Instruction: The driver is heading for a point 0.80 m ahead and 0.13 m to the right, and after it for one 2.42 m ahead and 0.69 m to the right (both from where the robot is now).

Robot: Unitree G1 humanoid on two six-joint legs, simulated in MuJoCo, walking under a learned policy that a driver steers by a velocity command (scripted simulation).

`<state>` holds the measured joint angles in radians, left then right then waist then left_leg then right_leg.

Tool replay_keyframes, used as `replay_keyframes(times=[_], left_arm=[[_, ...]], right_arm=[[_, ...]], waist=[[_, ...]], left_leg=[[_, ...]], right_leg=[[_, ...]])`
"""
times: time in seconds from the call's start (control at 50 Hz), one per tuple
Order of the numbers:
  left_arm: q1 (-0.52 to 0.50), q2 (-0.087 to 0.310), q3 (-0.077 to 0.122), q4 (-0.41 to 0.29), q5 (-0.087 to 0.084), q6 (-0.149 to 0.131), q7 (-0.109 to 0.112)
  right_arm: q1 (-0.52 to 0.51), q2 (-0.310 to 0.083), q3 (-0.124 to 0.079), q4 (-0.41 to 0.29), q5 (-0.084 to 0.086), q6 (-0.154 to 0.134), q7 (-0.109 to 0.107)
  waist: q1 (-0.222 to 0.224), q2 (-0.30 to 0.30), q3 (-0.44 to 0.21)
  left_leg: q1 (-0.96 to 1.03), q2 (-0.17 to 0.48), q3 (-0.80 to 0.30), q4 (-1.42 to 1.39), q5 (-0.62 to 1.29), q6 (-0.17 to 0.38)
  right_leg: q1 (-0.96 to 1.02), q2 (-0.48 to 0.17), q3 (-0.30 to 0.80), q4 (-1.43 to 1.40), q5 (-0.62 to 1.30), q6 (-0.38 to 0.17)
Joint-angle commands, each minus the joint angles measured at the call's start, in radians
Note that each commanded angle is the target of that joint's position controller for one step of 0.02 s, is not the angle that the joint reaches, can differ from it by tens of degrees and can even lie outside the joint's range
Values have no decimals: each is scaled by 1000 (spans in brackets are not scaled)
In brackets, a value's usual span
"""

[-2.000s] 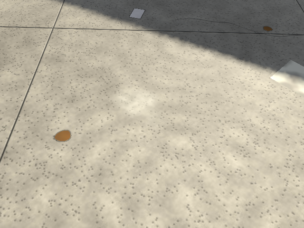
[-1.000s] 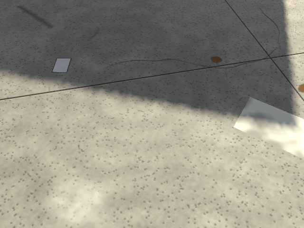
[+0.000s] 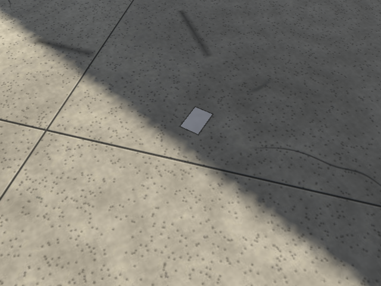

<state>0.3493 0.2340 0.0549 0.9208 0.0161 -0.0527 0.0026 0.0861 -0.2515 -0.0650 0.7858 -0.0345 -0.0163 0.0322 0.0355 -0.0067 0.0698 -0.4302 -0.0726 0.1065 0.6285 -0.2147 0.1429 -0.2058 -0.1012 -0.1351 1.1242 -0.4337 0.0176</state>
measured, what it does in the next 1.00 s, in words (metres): walks ahead, turning right: right foot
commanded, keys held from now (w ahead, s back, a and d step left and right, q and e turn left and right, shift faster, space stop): w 0.18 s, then w+e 0.72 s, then w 0.10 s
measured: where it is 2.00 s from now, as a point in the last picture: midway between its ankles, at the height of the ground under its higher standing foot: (255, 141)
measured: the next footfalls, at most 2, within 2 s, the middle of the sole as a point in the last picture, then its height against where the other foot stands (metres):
right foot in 0.50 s outside the picture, level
left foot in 1.02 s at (199, 199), level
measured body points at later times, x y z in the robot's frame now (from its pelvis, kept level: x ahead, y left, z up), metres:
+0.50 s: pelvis +0.28 -0.02 +0.00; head +0.31 -0.02 +0.45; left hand +0.46 +0.21 -0.11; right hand +0.23 -0.28 -0.14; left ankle +0.08 +0.05 -0.71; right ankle +0.39 -0.09 -0.72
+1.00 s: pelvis +0.56 -0.04 +0.01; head +0.59 -0.05 +0.46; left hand +0.61 +0.25 -0.11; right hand +0.71 -0.32 -0.07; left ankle +0.72 +0.04 -0.71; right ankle +0.40 -0.08 -0.72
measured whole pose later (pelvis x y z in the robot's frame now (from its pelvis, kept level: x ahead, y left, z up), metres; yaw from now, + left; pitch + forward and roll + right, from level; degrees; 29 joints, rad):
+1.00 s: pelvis +0.56 -0.04 +0.01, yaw -19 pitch +2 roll -1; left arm 0.44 0.29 0.08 0.87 0.01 -0.04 0.00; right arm 0.03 -0.26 0.00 0.71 -0.03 -0.06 0.02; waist 0.10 0.02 0.03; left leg -0.52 0.02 -0.02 0.54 -0.09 -0.01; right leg 0.01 0.14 0.20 0.35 -0.38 -0.10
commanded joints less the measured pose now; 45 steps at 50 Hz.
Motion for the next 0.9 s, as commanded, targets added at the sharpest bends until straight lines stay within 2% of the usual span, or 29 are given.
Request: replay_keyframes(times=[0.02,0.04,0.06,0.1,0.14,0.18,0.28,0.38,0.4,0.44,0.46,0.48,0.5,0.52,0.54,0.56,0.58,0.6,0.62,0.64,0.66,0.7,0.76,0.82,0.9], left_arm=[[-60,102,11,-124,-14,-45,-8],[-53,98,12,-116,4,-33,-7],[-14,93,10,-99,21,-13,-9],[0,85,10,-93,31,16,-19],[-50,77,8,-106,28,27,-27],[-131,80,9,-130,24,30,-29],[-257,74,2,-159,6,27,-36],[-358,60,-11,-196,5,18,-47],[-356,59,-12,-200,7,15,-48],[-300,69,-8,-187,9,14,-41],[-235,83,-2,-169,10,13,-36],[-120,107,10,-136,12,8,-32],[28,132,25,-94,22,0,-28],[173,219,53,-68,36,1,-15],[115,285,73,-82,16,15,-13],[50,264,72,-86,-22,19,-25],[-7,216,61,-98,-19,20,-22],[-33,157,45,-91,-11,21,-20],[-49,135,37,-87,-12,16,-14],[-62,128,32,-88,-13,10,-10],[-53,140,33,-86,-16,1,-10],[-26,174,42,-81,-19,-11,-11],[20,186,47,-81,-20,-9,-10],[76,191,52,-80,-21,-3,-10],[126,200,56,-86,-7,4,-1]], right_arm=[[220,-152,-46,26,20,-2,-31],[183,-120,-34,27,23,-14,-34],[152,-97,-24,22,25,-26,-34],[183,-95,-17,40,32,-50,-29],[226,-119,-21,61,33,-61,-25],[269,-123,-20,76,33,-62,-25],[329,-112,-8,101,24,-70,-27],[378,-99,6,142,8,-74,-47],[371,-101,8,146,7,-74,-52],[345,-123,9,149,4,-76,-62],[337,-140,6,151,1,-74,-68],[323,-158,2,148,-4,-66,-71],[295,-173,-1,137,3,-61,-71],[274,-151,8,94,12,-68,-67],[328,-83,13,54,32,-80,-45],[268,-129,12,43,4,-87,-39],[205,-123,16,18,12,-99,-32],[197,-119,17,13,16,-103,-31],[180,-109,18,1,3,-89,-31],[202,-96,24,2,-11,-68,-28],[213,-87,26,-2,-17,-50,-25],[187,-78,30,-23,-18,-30,-21],[52,-79,34,-76,-14,-25,-18],[-49,-75,40,-112,-6,-26,-14],[-150,-83,47,-156,3,-38,-11]], waist=[[-77,-10,-115],[-40,-15,-87],[-11,-3,-92],[1,13,-95],[-9,23,-65],[-35,34,-32],[-80,56,-6],[-105,54,46],[-97,56,44],[-61,84,-1],[-30,104,-41],[19,113,-102],[95,97,-173],[151,-10,-274],[46,-273,-341],[47,-73,-288],[32,-21,-174],[-8,59,-77],[-36,67,-42],[-60,45,-43],[-68,21,-51],[-67,-3,-53],[-28,-26,-24],[23,-48,-37],[64,-59,-46]], left_leg=[[473,356,-502,-362,241,186],[387,303,-422,-373,315,151],[334,270,-366,-391,354,132],[302,242,-318,-420,421,127],[302,226,-287,-454,413,113],[335,218,-275,-476,409,89],[448,219,-184,-496,460,25],[554,258,-95,-491,580,4],[570,264,-75,-469,658,-4],[595,272,-35,-355,990,-26],[615,278,-22,-251,1144,-35],[609,280,-13,-90,1196,-39],[510,265,12,127,1069,-46],[292,206,49,465,679,-60],[-141,-47,-20,827,-263,-114],[-248,32,-191,861,-218,-92],[-273,82,-193,810,-142,-94],[-239,119,-177,713,-107,-100],[-196,145,-179,640,-105,-116],[-145,154,-170,595,-100,-134],[-125,158,-160,555,-101,-149],[-131,162,-132,470,-70,-176],[-191,168,-109,298,52,-207],[-211,148,-110,153,165,-212],[-218,111,-114,31,176,-197]], right_leg=[[-498,-20,139,181,103,-21],[-432,-42,150,106,110,-19],[-364,-48,151,69,121,-15],[-330,-39,135,15,139,-6],[-373,-40,122,-57,206,1],[-444,-43,116,-137,286,6],[-505,-13,102,-310,426,-20],[-497,57,78,-465,423,-75],[-465,74,60,-498,401,-91],[-343,134,7,-526,319,-131],[-277,167,-11,-528,264,-153],[-170,193,-10,-553,229,-178],[27,189,29,-637,272,-211],[265,-8,286,-660,235,-287],[514,-247,861,-774,327,-457],[463,-225,825,-811,310,-454],[335,-206,697,-834,317,-426],[192,-164,606,-871,389,-380],[102,-113,539,-885,446,-347],[45,-73,483,-901,484,-328],[19,-54,453,-909,518,-324],[-13,-22,415,-925,555,-322],[-6,12,406,-943,530,-290],[71,28,416,-908,560,-250],[178,6,465,-836,650,-242]])
Keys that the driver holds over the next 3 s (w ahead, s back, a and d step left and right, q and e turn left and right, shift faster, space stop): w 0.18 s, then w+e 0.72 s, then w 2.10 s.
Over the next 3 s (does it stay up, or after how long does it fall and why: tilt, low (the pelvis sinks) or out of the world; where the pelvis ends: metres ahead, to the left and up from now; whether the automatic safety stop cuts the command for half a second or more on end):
stays up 1.52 -0.44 0.03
